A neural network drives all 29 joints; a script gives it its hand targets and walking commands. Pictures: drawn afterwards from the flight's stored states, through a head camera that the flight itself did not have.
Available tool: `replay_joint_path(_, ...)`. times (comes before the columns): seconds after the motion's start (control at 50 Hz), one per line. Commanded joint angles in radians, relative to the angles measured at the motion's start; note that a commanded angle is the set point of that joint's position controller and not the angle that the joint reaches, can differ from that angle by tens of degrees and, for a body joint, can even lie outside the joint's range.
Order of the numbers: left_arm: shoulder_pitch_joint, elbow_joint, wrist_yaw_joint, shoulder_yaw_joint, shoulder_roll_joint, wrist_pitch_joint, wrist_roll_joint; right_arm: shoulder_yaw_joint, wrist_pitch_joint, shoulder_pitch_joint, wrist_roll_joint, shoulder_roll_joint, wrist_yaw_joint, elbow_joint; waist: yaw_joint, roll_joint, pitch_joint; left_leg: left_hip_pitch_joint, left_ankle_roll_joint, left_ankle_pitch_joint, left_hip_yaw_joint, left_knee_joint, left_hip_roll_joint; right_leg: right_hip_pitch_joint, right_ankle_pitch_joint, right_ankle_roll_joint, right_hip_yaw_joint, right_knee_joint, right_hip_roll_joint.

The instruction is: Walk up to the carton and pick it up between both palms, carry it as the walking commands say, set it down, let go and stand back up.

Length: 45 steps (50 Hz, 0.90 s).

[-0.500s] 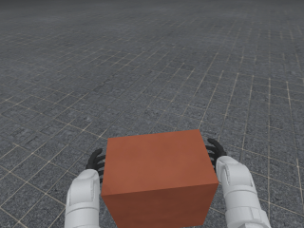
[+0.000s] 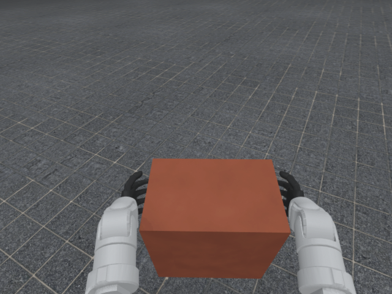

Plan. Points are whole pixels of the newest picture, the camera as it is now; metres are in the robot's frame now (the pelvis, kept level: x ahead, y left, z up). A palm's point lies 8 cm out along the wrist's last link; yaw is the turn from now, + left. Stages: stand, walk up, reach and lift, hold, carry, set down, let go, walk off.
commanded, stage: reach and lift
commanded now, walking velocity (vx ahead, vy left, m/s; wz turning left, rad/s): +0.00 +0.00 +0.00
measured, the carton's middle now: (210, 222) +0.31 -0.01 -0.02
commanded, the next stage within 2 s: hold in 0.48 s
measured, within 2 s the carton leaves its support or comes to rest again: neither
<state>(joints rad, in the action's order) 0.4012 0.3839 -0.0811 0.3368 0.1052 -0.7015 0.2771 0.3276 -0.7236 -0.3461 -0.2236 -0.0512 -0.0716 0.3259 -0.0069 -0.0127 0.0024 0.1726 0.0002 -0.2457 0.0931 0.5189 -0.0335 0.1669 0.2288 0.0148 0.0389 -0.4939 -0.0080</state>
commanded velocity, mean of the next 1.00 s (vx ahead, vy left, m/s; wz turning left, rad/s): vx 0.00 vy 0.00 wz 0.00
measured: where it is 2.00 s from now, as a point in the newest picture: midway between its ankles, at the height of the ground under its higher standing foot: outside the picture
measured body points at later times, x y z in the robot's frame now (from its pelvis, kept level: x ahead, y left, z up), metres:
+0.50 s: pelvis +0.00 +0.00 +0.00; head -0.05 +0.00 +0.45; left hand +0.28 +0.19 +0.05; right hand +0.30 -0.16 +0.05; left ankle +0.03 +0.12 -0.74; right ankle +0.03 -0.13 -0.74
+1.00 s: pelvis +0.01 +0.00 +0.00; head -0.03 +0.00 +0.45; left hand +0.31 +0.17 +0.04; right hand +0.31 -0.18 +0.04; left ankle +0.03 +0.12 -0.74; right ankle +0.03 -0.13 -0.74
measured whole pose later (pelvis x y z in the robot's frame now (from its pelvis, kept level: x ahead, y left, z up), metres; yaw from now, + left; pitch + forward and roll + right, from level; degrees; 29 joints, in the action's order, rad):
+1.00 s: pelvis +0.01 +0.00 +0.00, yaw +0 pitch -7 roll -1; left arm 0.28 0.28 -0.09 0.29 0.11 -0.70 0.26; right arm 0.31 -0.75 -0.26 -0.22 -0.09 -0.07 0.22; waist -0.01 0.00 -0.02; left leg 0.12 0.00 -0.24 0.09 0.47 -0.03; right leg 0.11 0.21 0.01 0.04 -0.44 -0.01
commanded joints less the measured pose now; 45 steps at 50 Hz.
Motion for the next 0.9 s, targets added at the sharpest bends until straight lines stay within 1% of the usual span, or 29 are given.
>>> replay_joint_path(0.0,0.459,-0.225,-0.219,-0.679,0.919,0.001,-0.320,-0.683,0.005,-0.475,0.295,-1.000,-0.251,-0.128,-0.020,0.021,0.335,-0.163,0.001,0.339,-0.012,-0.180,-0.041,-0.188,-0.333,-0.010,0.008,0.138,-0.080)
replay_joint_path(0.02,0.481,-0.319,-0.221,-0.723,0.902,0.008,-0.333,-0.751,0.017,-0.537,0.323,-1.019,-0.241,-0.241,-0.029,0.006,0.428,-0.169,-0.002,0.326,-0.037,-0.166,-0.060,-0.248,-0.347,0.001,0.015,0.127,-0.082)
replay_joint_path(0.04,0.474,-0.299,-0.219,-0.730,0.910,-0.003,-0.349,-0.704,0.002,-0.470,0.289,-1.010,-0.230,-0.193,-0.006,0.047,0.398,-0.207,0.003,0.423,-0.022,-0.165,-0.039,-0.200,-0.416,-0.005,0.022,0.131,-0.079)
replay_joint_path(0.06,0.406,-0.325,-0.211,-0.725,0.905,-0.018,-0.330,-0.703,0.000,-0.433,0.295,-1.016,-0.230,-0.195,-0.019,-0.020,0.440,-0.206,0.000,0.450,-0.012,-0.166,-0.046,-0.247,-0.442,-0.012,0.038,0.133,-0.077)
replay_joint_path(0.14,0.328,-0.427,-0.190,-0.789,0.860,-0.040,-0.352,-0.688,-0.018,-0.282,0.237,-0.919,-0.202,-0.255,0.021,0.001,0.392,-0.227,-0.015,0.620,0.003,-0.180,-0.028,-0.272,-0.503,-0.009,0.033,0.137,-0.107)
replay_joint_path(0.16,0.297,-0.448,-0.189,-0.787,0.833,-0.037,-0.342,-0.706,-0.007,-0.307,0.248,-0.916,-0.200,-0.298,0.019,0.028,0.409,-0.220,-0.010,0.587,0.008,-0.184,-0.039,-0.284,-0.548,-0.002,0.036,0.142,-0.097)
replay_joint_path(0.18,0.331,-0.404,-0.194,-0.761,0.812,-0.055,-0.342,-0.655,-0.029,-0.274,0.218,-0.911,-0.187,-0.243,0.031,0.059,0.301,-0.169,0.004,0.480,0.009,-0.203,-0.030,-0.263,-0.430,-0.009,0.038,0.155,-0.093)
replay_joint_path(0.2,0.357,-0.485,-0.195,-0.819,0.823,-0.042,-0.374,-0.668,-0.018,-0.271,0.209,-0.944,-0.176,-0.264,0.055,0.061,0.398,-0.214,0.004,0.547,0.008,-0.180,-0.032,-0.301,-0.545,-0.006,0.046,0.138,-0.090)
replay_joint_path(0.26,0.335,-0.473,-0.184,-0.782,0.769,-0.050,-0.340,-0.634,-0.024,-0.253,0.201,-0.882,-0.174,-0.243,0.048,0.007,0.267,-0.157,0.003,0.426,0.001,-0.208,-0.035,-0.256,-0.418,-0.012,0.037,0.154,-0.080)
replay_joint_path(0.28,0.267,-0.458,-0.180,-0.762,0.776,-0.062,-0.318,-0.631,-0.029,-0.260,0.185,-0.859,-0.170,-0.284,0.048,0.061,0.245,-0.157,0.003,0.460,0.016,-0.206,-0.040,-0.254,-0.437,-0.013,0.035,0.154,-0.094)
replay_joint_path(0.3,0.297,-0.446,-0.182,-0.747,0.749,-0.064,-0.313,-0.626,-0.036,-0.216,0.192,-0.867,-0.162,-0.233,0.038,-0.043,0.190,-0.113,-0.003,0.336,-0.009,-0.210,-0.060,-0.260,-0.367,-0.016,0.041,0.170,-0.078)
replay_joint_path(0.32,0.273,-0.494,-0.183,-0.785,0.775,-0.051,-0.336,-0.693,-0.022,-0.253,0.224,-0.881,-0.166,-0.338,0.034,-0.026,0.244,-0.118,0.004,0.402,0.002,-0.200,-0.055,-0.292,-0.446,-0.018,0.048,0.151,-0.083)
replay_joint_path(0.34,0.267,-0.424,-0.179,-0.746,0.767,-0.058,-0.324,-0.662,-0.030,-0.222,0.209,-0.880,-0.168,-0.251,0.037,-0.014,0.221,-0.120,0.012,0.327,0.017,-0.210,-0.027,-0.256,-0.347,-0.019,0.046,0.153,-0.075)
replay_joint_path(0.38,0.305,-0.427,-0.174,-0.742,0.761,-0.055,-0.318,-0.638,-0.021,-0.312,0.197,-0.854,-0.169,-0.273,0.034,0.042,0.177,-0.085,0.008,0.278,0.009,-0.216,-0.029,-0.238,-0.275,-0.025,0.027,0.156,-0.092)
replay_joint_path(0.4,0.259,-0.356,-0.178,-0.712,0.766,-0.067,-0.281,-0.610,-0.034,-0.287,0.182,-0.839,-0.176,-0.219,0.042,0.018,0.172,-0.102,0.009,0.197,0.009,-0.228,-0.035,-0.229,-0.208,-0.028,0.021,0.172,-0.085)
replay_joint_path(0.42,0.353,-0.440,-0.177,-0.728,0.749,-0.046,-0.295,-0.591,-0.024,-0.335,0.189,-0.837,-0.177,-0.231,0.049,0.037,0.161,-0.062,0.015,0.175,0.011,-0.230,-0.026,-0.221,-0.173,-0.032,0.017,0.161,-0.092)
replay_joint_path(0.46,0.380,-0.354,-0.180,-0.700,0.747,-0.058,-0.279,-0.571,-0.024,-0.359,0.190,-0.822,-0.174,-0.181,0.049,-0.009,0.104,-0.028,0.011,-0.012,-0.002,-0.230,-0.036,-0.185,-0.029,-0.036,0.020,0.170,-0.077)
replay_joint_path(0.52,0.504,-0.336,-0.183,-0.705,0.739,-0.030,-0.289,-0.564,-0.008,-0.431,0.193,-0.844,-0.185,-0.139,0.047,0.003,0.070,0.018,0.019,-0.081,-0.012,-0.231,-0.038,-0.143,0.031,-0.037,0.010,0.167,-0.072)
replay_joint_path(0.54,0.527,-0.268,-0.190,-0.644,0.738,-0.035,-0.273,-0.525,-0.004,-0.517,0.178,-0.794,-0.188,-0.155,0.052,0.009,0.063,0.068,0.029,-0.233,0.000,-0.250,-0.019,-0.153,0.163,-0.032,-0.004,0.152,-0.081)
replay_joint_path(0.56,0.575,-0.243,-0.193,-0.630,0.714,-0.031,-0.253,-0.482,-0.007,-0.498,0.178,-0.797,-0.194,-0.072,0.047,-0.089,0.013,0.130,0.029,-0.342,-0.016,-0.278,-0.019,-0.184,0.206,-0.031,-0.012,0.143,-0.079)
replay_joint_path(0.58,0.560,-0.226,-0.197,-0.636,0.728,-0.012,-0.258,-0.549,0.009,-0.527,0.209,-0.859,-0.201,-0.105,0.016,-0.032,0.015,0.151,0.040,-0.313,-0.017,-0.269,-0.029,-0.205,0.187,-0.022,-0.013,0.141,-0.083)
replay_joint_path(0.6,0.516,-0.158,-0.195,-0.617,0.783,-0.012,-0.262,-0.535,0.008,-0.543,0.194,-0.797,-0.198,-0.152,0.044,-0.022,0.000,0.146,0.031,-0.346,0.012,-0.292,0.006,-0.186,0.182,-0.018,-0.024,0.120,-0.087)
replay_joint_path(0.66,0.498,-0.116,-0.205,-0.570,0.783,0.008,-0.235,-0.546,0.013,-0.611,0.218,-0.878,-0.217,-0.092,-0.001,0.039,0.074,0.071,0.044,-0.270,-0.004,-0.255,-0.011,-0.173,0.194,-0.023,-0.003,0.148,-0.068)
replay_joint_path(0.72,0.424,-0.040,-0.220,-0.543,0.817,0.004,-0.233,-0.595,0.002,-0.571,0.245,-0.915,-0.221,-0.076,-0.039,-0.004,0.041,0.070,0.046,-0.211,-0.029,-0.256,-0.032,-0.170,0.151,-0.014,0.010,0.176,-0.058)
replay_joint_path(0.74,0.345,0.033,-0.220,-0.513,0.832,-0.001,-0.217,-0.618,0.008,-0.602,0.259,-0.903,-0.232,-0.119,-0.059,0.018,0.036,0.046,0.049,-0.181,-0.019,-0.269,-0.023,-0.171,0.118,-0.011,0.009,0.175,-0.056)
replay_joint_path(0.76,0.390,-0.039,-0.224,-0.538,0.846,0.020,-0.229,-0.659,0.021,-0.680,0.274,-0.916,-0.240,-0.198,-0.062,0.072,0.086,0.012,0.045,-0.153,-0.012,-0.258,-0.029,-0.149,0.122,-0.003,-0.002,0.181,-0.065)
replay_joint_path(0.78,0.382,-0.072,-0.223,-0.600,0.901,0.013,-0.259,-0.654,0.009,-0.545,0.263,-0.920,-0.247,-0.157,-0.012,0.036,0.141,-0.062,0.032,-0.073,0.004,-0.255,-0.018,-0.134,0.026,-0.004,-0.005,0.171,-0.074)
replay_joint_path(0.8,0.437,-0.111,-0.227,-0.602,0.861,0.022,-0.262,-0.661,0.009,-0.565,0.283,-0.961,-0.255,-0.133,-0.050,0.018,0.178,-0.028,0.035,-0.114,-0.017,-0.247,-0.031,-0.163,0.065,-0.004,-0.001,0.172,-0.070)
replay_joint_path(0.88,0.490,-0.195,-0.227,-0.656,0.892,0.030,-0.304,-0.665,0.004,-0.500,0.264,-0.980,-0.252,-0.097,0.014,0.038,0.163,-0.062,0.034,-0.084,-0.003,-0.238,-0.029,-0.120,0.063,-0.008,0.010,0.187,-0.069)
